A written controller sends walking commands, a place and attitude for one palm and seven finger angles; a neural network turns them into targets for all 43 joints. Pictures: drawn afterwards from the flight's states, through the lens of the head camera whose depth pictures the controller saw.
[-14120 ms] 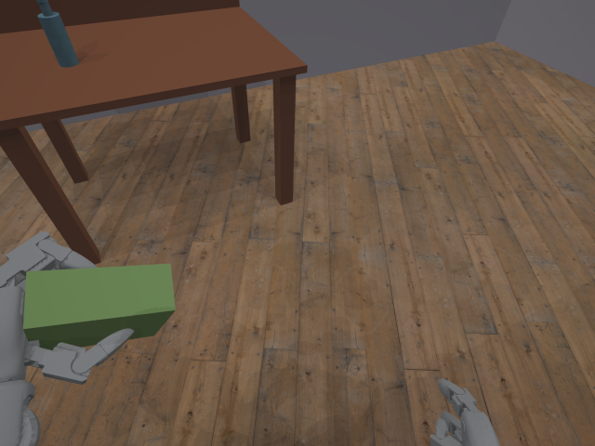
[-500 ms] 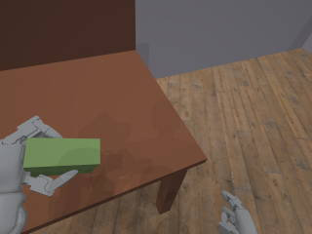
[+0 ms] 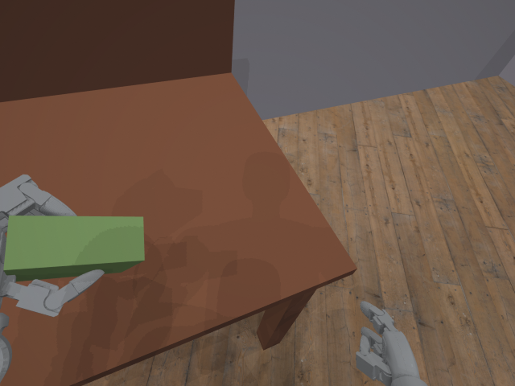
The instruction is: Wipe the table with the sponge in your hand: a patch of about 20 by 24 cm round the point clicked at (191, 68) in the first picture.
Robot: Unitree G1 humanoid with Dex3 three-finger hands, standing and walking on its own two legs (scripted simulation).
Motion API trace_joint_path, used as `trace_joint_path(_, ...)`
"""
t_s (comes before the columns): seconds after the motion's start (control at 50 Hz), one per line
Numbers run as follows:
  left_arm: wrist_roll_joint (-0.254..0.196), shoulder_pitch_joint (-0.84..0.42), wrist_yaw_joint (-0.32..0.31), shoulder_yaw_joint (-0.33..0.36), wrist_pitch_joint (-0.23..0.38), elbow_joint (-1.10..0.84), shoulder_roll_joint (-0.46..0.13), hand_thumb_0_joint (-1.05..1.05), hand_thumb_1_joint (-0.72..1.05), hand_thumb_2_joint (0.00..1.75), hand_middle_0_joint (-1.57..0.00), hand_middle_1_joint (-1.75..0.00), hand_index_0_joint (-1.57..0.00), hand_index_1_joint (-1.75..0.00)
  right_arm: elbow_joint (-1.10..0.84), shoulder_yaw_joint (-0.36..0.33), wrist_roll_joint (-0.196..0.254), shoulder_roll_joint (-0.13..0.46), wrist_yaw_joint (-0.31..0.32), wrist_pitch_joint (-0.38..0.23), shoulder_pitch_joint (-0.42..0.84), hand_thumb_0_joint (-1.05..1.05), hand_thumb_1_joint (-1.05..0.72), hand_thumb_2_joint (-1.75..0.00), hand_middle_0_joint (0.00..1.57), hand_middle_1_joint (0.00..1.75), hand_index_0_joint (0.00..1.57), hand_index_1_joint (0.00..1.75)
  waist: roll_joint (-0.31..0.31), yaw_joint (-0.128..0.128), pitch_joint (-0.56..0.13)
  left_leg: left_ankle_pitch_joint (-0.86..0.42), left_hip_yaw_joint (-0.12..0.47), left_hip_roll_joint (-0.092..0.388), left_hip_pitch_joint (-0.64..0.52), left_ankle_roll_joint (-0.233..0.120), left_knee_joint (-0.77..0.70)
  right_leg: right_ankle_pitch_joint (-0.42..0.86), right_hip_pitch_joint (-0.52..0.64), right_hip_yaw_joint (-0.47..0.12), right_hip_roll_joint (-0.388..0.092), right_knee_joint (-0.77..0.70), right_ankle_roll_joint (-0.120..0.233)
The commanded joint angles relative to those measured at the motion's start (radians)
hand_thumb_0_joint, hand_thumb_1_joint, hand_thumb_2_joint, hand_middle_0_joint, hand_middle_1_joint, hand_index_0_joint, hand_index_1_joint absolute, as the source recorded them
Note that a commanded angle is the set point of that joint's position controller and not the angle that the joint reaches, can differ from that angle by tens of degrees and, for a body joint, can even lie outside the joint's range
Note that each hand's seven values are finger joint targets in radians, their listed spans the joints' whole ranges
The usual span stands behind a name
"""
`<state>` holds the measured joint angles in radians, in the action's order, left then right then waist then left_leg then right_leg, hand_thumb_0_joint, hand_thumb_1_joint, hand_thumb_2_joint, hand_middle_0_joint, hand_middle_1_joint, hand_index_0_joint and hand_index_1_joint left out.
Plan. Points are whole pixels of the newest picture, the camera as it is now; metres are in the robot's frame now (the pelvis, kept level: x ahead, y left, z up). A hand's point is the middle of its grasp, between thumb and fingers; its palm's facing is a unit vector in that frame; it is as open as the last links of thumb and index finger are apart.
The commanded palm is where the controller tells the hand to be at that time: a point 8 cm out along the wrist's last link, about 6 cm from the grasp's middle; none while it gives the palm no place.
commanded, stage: look again from close up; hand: left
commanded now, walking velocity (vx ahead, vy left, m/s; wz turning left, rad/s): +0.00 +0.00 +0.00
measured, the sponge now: (95, 248) +0.24 +0.22 +0.13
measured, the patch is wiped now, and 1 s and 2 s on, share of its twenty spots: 0.00 0.00 0.00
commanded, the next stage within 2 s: come to a stop and stand still in 0.36 s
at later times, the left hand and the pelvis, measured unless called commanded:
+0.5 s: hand (84, 280) +0.19 +0.21 +0.15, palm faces +0.36 -0.86 -0.35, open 9.4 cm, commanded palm +0.13 +0.25 +0.18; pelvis -0.03 -0.03 +0.00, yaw +0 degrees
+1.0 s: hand (108, 244) +0.23 +0.20 +0.16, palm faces +0.27 -0.88 -0.38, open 9.4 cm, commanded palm +0.17 +0.25 +0.18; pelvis +0.00 -0.02 +0.00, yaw -2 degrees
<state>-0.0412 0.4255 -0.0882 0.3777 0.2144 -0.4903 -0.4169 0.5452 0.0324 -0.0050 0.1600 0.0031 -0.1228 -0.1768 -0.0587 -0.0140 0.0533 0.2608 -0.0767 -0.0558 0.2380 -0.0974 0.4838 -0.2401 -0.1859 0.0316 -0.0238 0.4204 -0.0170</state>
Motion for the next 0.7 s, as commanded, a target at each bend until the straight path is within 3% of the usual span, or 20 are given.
trace_joint_path(0.0, -0.012, -0.078, -0.028, 0.083, 0.079, -0.285, -0.13, 0.0, 0.1, 1.3, -1.2, -1.6, -1.2, -1.6, -0.139, -0.068, 0.007, 0.161, 0.017, -0.054, 0.042, 0.0, -0.9, -0.9, 0.2, 0.3, 0.2, 0.3, 0.217, 0.005, -0.217, -0.551, 0.165, 0.197, -0.135, 0.173, -0.104, 0.124, 0.044, -0.011, -0.01, 0.012, 0.042)
trace_joint_path(0.06, -0.011, -0.06, -0.034, 0.095, 0.07, -0.264, -0.13, 0.0, 0.1, 1.3, -1.2, -1.6, -1.2, -1.6, -0.137, -0.068, 0.01, 0.163, 0.021, -0.055, 0.056, 0.0, -0.9, -0.9, 0.2, 0.3, 0.2, 0.3, 0.188, 0.001, -0.212, -0.437, 0.152, 0.189, -0.101, 0.162, -0.115, 0.153, 0.066, -0.02, -0.01, -0.002, 0.039)
trace_joint_path(0.08, -0.013, -0.059, -0.031, 0.072, 0.071, -0.243, -0.105, 0.0, 0.1, 1.3, -1.2, -1.6, -1.2, -1.6, -0.136, -0.064, 0.008, 0.163, 0.023, -0.051, 0.052, 0.0, -0.9, -0.9, 0.2, 0.3, 0.2, 0.3, 0.175, 0.003, -0.194, -0.382, 0.161, 0.186, -0.063, 0.16, -0.125, 0.157, 0.081, -0.02, -0.014, -0.014, 0.038)
trace_joint_path(0.14, -0.012, -0.064, -0.035, 0.088, 0.064, -0.197, -0.115, 0.0, 0.1, 1.3, -1.2, -1.6, -1.2, -1.6, -0.135, -0.07, 0.014, 0.166, 0.03, -0.045, 0.047, 0.0, -0.9, -0.9, 0.2, 0.3, 0.2, 0.3, 0.13, 0.004, -0.168, -0.188, 0.16, 0.171, -0.004, 0.144, -0.154, 0.162, 0.103, -0.042, -0.023, -0.036, 0.037)
trace_joint_path(0.2, -0.009, -0.077, -0.034, 0.076, 0.063, -0.162, -0.101, 0.0, 0.1, 1.3, -1.2, -1.6, -1.2, -1.6, -0.137, -0.069, 0.018, 0.165, 0.038, -0.044, 0.05, 0.0, -0.9, -0.9, 0.2, 0.3, 0.2, 0.3, 0.131, 0.006, -0.127, -0.012, 0.167, 0.166, 0.043, 0.122, -0.196, 0.094, 0.092, -0.051, -0.018, -0.053, 0.035)
trace_joint_path(0.26, -0.004, -0.096, -0.035, 0.081, 0.061, -0.155, -0.111, 0.0, 0.1, 1.3, -1.2, -1.6, -1.2, -1.6, -0.136, -0.069, 0.021, 0.165, 0.045, -0.048, 0.065, 0.0, -0.9, -0.9, 0.2, 0.3, 0.2, 0.3, 0.118, 0.005, -0.111, 0.083, 0.16, 0.161, 0.056, 0.091, -0.205, 0.052, 0.075, -0.068, -0.018, -0.075, 0.029)
trace_joint_path(0.28, -0.004, -0.108, -0.034, 0.058, 0.063, -0.15, -0.089, 0.0, 0.1, 1.3, -1.2, -1.6, -1.2, -1.6, -0.134, -0.065, 0.018, 0.163, 0.046, -0.05, 0.059, 0.0, -0.9, -0.9, 0.2, 0.3, 0.2, 0.3, 0.101, 0.006, -0.106, 0.099, 0.165, 0.156, 0.067, 0.083, -0.202, 0.036, 0.076, -0.069, -0.021, -0.085, 0.03)
trace_joint_path(0.38, 0.006, -0.14, -0.038, 0.047, 0.069, -0.189, -0.098, 0.0, 0.1, 1.3, -1.2, -1.6, -1.2, -1.6, -0.129, -0.067, 0.015, 0.17, 0.047, -0.065, 0.071, 0.0, -0.9, -0.9, 0.2, 0.3, 0.2, 0.3, 0.118, 0.006, -0.108, 0.12, 0.161, 0.14, 0.041, 0.068, -0.18, -0.02, 0.039, -0.101, -0.029, -0.121, 0.037)
trace_joint_path(0.46, 0.007, -0.112, -0.045, 0.086, 0.068, -0.198, -0.134, 0.0, 0.1, 1.3, -1.2, -1.6, -1.2, -1.6, -0.121, -0.074, 0.016, 0.173, 0.048, -0.072, 0.075, 0.0, -0.9, -0.9, 0.2, 0.3, 0.2, 0.3, 0.129, 0.004, -0.117, 0.083, 0.155, 0.132, 0.01, 0.07, -0.158, -0.017, 0.017, -0.122, -0.033, -0.136, 0.043)
trace_joint_path(0.48, 0.003, -0.105, -0.042, 0.065, 0.069, -0.194, -0.108, 0.0, 0.1, 1.3, -1.2, -1.6, -1.2, -1.6, -0.122, -0.07, 0.013, 0.172, 0.046, -0.07, 0.067, 0.0, -0.9, -0.9, 0.2, 0.3, 0.2, 0.3, 0.118, 0.006, -0.118, 0.073, 0.156, 0.13, 0.02, 0.068, -0.156, -0.015, 0.027, -0.117, -0.038, -0.133, 0.044)
trace_joint_path(0.54, -0.003, -0.075, -0.04, 0.08, 0.065, -0.186, -0.117, 0.0, 0.1, 1.3, -1.2, -1.6, -1.2, -1.6, -0.124, -0.076, 0.015, 0.176, 0.043, -0.067, 0.059, 0.0, -0.9, -0.9, 0.2, 0.3, 0.2, 0.3, 0.106, 0.005, -0.138, -0.006, 0.145, 0.119, 0.001, 0.07, -0.118, 0.042, 0.031, -0.14, -0.054, -0.135, 0.052)
trace_joint_path(0.68, -0.015, -0.026, -0.036, 0.073, 0.05, -0.165, -0.102, 0.0, 0.1, 1.3, -1.2, -1.6, -1.2, -1.6, -0.12, -0.075, 0.02, 0.173, 0.047, -0.059, 0.059, 0.0, -0.9, -0.9, 0.2, 0.3, 0.2, 0.3, 0.084, 0.006, -0.16, -0.123, 0.149, 0.14, -0.029, 0.074, -0.13, 0.175, 0.058, -0.105, -0.04, -0.092, 0.041)
